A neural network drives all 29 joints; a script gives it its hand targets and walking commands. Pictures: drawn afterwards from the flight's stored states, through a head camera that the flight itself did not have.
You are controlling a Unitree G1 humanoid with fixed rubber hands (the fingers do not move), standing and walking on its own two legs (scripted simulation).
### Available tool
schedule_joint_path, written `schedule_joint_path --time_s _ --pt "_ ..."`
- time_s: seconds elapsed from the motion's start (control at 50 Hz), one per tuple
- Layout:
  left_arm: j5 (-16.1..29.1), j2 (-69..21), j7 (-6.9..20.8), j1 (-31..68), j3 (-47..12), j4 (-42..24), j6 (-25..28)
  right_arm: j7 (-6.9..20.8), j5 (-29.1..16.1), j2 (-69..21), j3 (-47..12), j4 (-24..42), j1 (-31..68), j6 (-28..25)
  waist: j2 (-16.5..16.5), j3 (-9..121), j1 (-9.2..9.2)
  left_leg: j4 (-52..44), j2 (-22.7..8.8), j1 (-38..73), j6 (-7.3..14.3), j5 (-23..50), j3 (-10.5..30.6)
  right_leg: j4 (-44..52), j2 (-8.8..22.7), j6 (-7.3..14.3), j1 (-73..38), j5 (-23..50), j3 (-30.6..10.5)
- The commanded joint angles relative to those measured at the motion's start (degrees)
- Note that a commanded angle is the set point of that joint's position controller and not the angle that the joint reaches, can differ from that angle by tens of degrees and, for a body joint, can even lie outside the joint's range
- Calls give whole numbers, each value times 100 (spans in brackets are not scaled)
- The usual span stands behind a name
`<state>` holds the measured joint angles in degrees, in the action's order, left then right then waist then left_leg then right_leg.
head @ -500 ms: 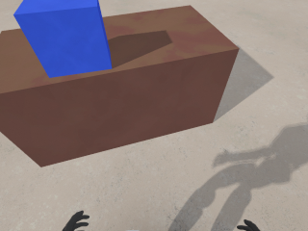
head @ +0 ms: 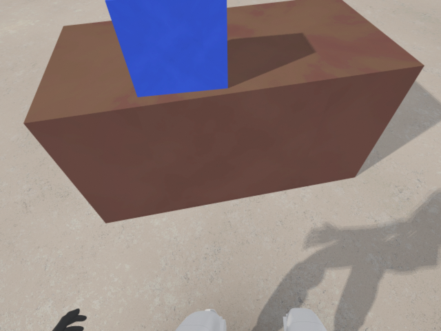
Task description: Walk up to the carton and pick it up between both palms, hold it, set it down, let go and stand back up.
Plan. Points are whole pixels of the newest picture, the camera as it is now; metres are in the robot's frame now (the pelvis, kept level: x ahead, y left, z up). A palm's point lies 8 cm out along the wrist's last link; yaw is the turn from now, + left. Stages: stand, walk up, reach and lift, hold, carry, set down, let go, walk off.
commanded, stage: walk up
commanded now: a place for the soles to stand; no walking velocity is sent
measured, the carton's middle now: (175, 38) +0.89 +0.16 +0.08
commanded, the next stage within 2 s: none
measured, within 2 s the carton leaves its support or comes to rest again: neither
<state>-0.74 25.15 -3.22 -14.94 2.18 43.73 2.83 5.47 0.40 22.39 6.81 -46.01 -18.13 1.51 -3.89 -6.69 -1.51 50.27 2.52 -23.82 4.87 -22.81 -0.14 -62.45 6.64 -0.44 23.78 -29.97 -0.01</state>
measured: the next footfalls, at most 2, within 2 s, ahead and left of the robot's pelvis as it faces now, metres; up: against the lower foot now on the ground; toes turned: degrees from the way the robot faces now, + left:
right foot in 0.20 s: +0.09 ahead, -0.12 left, +0.00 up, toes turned +2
left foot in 0.38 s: +0.05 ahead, +0.23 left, +0.00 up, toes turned +5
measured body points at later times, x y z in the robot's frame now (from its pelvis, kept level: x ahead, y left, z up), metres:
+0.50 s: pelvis +0.06 +0.19 -0.02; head +0.07 +0.22 +0.43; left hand +0.12 +0.52 -0.13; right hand +0.13 -0.14 -0.10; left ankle +0.01 +0.23 -0.70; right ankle +0.06 -0.02 -0.63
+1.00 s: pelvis +0.11 +0.31 -0.01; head +0.13 +0.41 +0.42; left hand +0.11 +0.63 -0.19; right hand +0.26 -0.01 -0.04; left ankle +0.12 +0.44 -0.70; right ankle +0.14 +0.14 -0.63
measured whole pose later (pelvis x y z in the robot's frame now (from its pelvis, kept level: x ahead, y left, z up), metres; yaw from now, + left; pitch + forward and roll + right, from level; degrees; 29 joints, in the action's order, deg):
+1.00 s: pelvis +0.11 +0.31 -0.01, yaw +14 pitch -4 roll -3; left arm -3.2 26.0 0.4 -11.2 4.8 45.4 -5.0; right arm -6.5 0.4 22.4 3.0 -44.8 -18.2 -4.8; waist 9.7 -11.3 2.5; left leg 56.1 -0.3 -26.1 -0.5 -25.9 4.4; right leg -74.6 -4.6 1.1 29.3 -28.6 -7.5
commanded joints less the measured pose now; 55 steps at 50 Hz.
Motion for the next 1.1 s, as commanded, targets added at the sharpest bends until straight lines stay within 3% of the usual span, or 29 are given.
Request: schedule_joint_path --time_s 0.0,0.08,0.1,0.12,0.14,0.16,0.2,0.26,0.28,0.3,0.34,0.36,0.38,0.4,0.48,0.5,0.52,0.54,0.56,0.6,0.62,0.66,0.68,0.72,0.76,0.82,0.86,0.94,1.08 --pt "120 1348 -24 -824 517 -31 -32 -316 172 1641 480 842 76 -206 -883 370 70 -3835 -534 1020 -1845 1734 2248 -429 -291 221 586 663 133" --pt "120 1604 -178 -2614 765 386 42 -307 189 1518 518 1395 1367 -76 -1007 708 1221 -2177 253 -267 -2685 5750 908 2494 -284 603 -2255 -124 578" --pt "178 1655 -269 -3431 888 554 59 -319 177 1333 463 1631 1998 -54 -112 813 1973 134 612 -998 -2583 6867 391 3833 -134 1082 -3401 743 813" --pt "218 1471 -362 -2717 878 416 81 -369 31 803 263 1451 1399 -81 3031 996 1898 3220 833 -1579 -1511 1896 532 4363 690 1277 -3634 3445 -364" --pt "-7 1223 -389 -1119 805 -98 138 -382 83 650 101 1265 215 -128 2826 1602 815 3278 243 -1752 -824 -861 1727 3599 1488 1373 -3214 2711 -1733" --pt "-26 1252 -380 215 680 -414 145 -369 94 1021 197 899 -566 -61 1680 1353 -25 3492 -230 -521 -510 -584 1973 3645 1854 1422 -1069 1529 -2071" --pt "-74 1422 -325 1683 496 -816 223 -152 102 1352 358 586 -1706 63 1178 174 -950 4100 -213 744 -299 -554 1556 4738 1709 1301 1790 -393 -2115" --pt "-243 1659 -208 1824 669 -719 346 16 39 1259 251 707 -1383 164 2457 -663 -862 1330 -918 -108 -428 -1373 1835 3616 1562 923 938 481 -1094" --pt "-331 1637 -140 1588 714 -701 281 -74 -5 1276 243 555 -1677 -17 2078 -311 -853 -534 -1035 433 -516 -1784 1815 2189 1294 651 474 1082 -596" --pt "-347 1413 -47 1216 695 -574 148 -190 23 1252 284 171 -2346 -283 560 -31 -1126 -2698 -891 1789 -653 -706 1817 -486 539 228 706 1551 171" --pt "-242 568 38 -228 331 -227 28 -507 50 1831 483 -2 -2342 -554 -1484 -332 -698 -1968 -861 2113 -1533 3602 3052 -2331 -925 11 2363 -580 -678" --pt "-66 595 34 -619 271 -199 7 -570 14 1922 495 261 -2087 -592 -1099 190 -445 -1922 -1328 2092 -1400 4518 3818 -2126 -1161 276 2096 -534 -888" --pt "-23 740 63 -593 248 -157 1 -646 -116 1912 476 375 -1547 -590 -722 368 -166 -1944 -1252 2007 -1609 5499 3215 -2187 -976 437 1743 -296 -1058" --pt "-25 658 48 -236 235 -210 12 -733 -108 1998 441 282 -1630 -595 -1507 346 -278 -2734 -1323 1808 -1876 5219 3816 -2546 -1062 449 2021 -641 -1170" --pt "-9 925 148 -505 461 29 -273 -961 -133 1534 285 537 -492 -583 -1591 -394 382 -2911 347 869 -4484 7876 777 -344 -1700 384 180 -681 214" --pt "-53 1125 120 -1243 579 201 -306 -999 -112 1521 302 774 268 -529 -1477 -366 841 -2434 510 124 -4661 8333 343 629 -1678 430 -859 -891 426" --pt "-21 1418 45 -2698 766 448 -320 -1032 -158 1634 369 1121 1566 -500 -868 -236 2014 -65 886 -943 -4457 9093 -130 2183 -1361 806 -2360 -469 883" --pt "103 1430 -65 -4163 965 774 -265 -1139 -132 1437 293 1371 2501 -548 1120 -76 3351 4123 1577 -1698 -3521 7746 -394 4780 -487 1384 -3771 2085 1088" --pt "143 1200 -131 -3293 901 689 -257 -1195 -227 699 -57 1076 1568 -642 4557 1016 2818 5782 1236 -2444 -1498 -1983 701 3537 594 1578 -4457 4429 -1142" --pt "-196 562 -8 -9 584 -106 -497 -1304 -111 793 -92 468 100 -593 2133 209 840 4125 273 -382 43 -2264 1681 3084 142 1401 -357 3476 -1411" --pt "-264 876 128 1296 662 -683 -557 -1328 -131 957 84 242 -1226 -506 1942 -90 -219 4296 -217 626 283 -2600 2107 2748 250 1312 1069 3060 -1095" --pt "-217 1042 252 2619 555 -1209 -482 -1163 -56 1243 219 145 -2277 -333 1588 -576 -1138 3051 -548 1362 233 -1644 1671 2946 795 1376 2409 2347 -1479" --pt "-154 1035 216 2382 529 -1155 -389 -1072 -17 973 104 256 -1914 -364 1514 -553 -896 2039 -654 1340 239 -1729 1392 2703 1073 1343 2281 2468 -2232" --pt "-214 876 291 1229 457 -989 -460 -1146 -117 1235 113 -214 -2089 -622 304 30 -579 -2115 -794 2014 -252 908 587 1140 -120 683 960 3118 -583" --pt "-191 646 378 -300 493 -638 -622 -1327 -39 1606 291 -297 -2096 -715 -653 524 -368 -1829 -574 2646 -1026 2396 913 -572 -1102 545 952 -57 -1080" --pt "-282 910 333 -877 587 -570 -735 -1505 -103 2272 380 266 -1409 -667 -534 1369 47 -2184 -2298 1894 74 3994 4173 -1875 -1366 190 1210 -548 -1743" --pt "-357 1281 300 -429 666 -400 -789 -1477 -116 2407 401 476 -330 -702 -358 985 275 -2360 -2652 1779 289 3332 4567 -2363 -1071 100 1619 -304 -1827" --pt "-247 1153 422 -226 759 -345 -847 -1499 12 1936 299 257 -898 -749 -536 575 153 -1439 -1736 1877 -716 4340 2576 -2004 -916 158 1899 628 -1736" --pt "-251 1030 446 -120 671 -426 -824 -1473 30 1939 269 349 -715 -737 -546 789 186 -1183 -1860 1625 43 4019 2187 -2327 -1101 143 2206 570 -1555"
